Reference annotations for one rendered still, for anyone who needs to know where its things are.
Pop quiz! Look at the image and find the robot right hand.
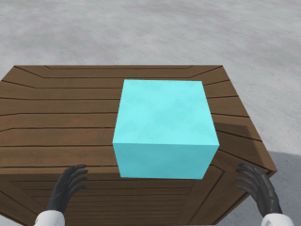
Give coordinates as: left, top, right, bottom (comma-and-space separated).
235, 163, 283, 218

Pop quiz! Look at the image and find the robot left hand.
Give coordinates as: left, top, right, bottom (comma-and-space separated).
45, 164, 88, 214

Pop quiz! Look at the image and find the robot right forearm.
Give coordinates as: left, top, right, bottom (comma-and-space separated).
261, 213, 294, 226

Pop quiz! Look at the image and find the robot left forearm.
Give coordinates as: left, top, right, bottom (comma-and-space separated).
34, 210, 65, 226

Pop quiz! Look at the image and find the pedestal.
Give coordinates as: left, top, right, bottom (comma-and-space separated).
0, 65, 277, 226

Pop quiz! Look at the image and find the carton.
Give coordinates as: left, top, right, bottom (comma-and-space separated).
112, 79, 219, 180

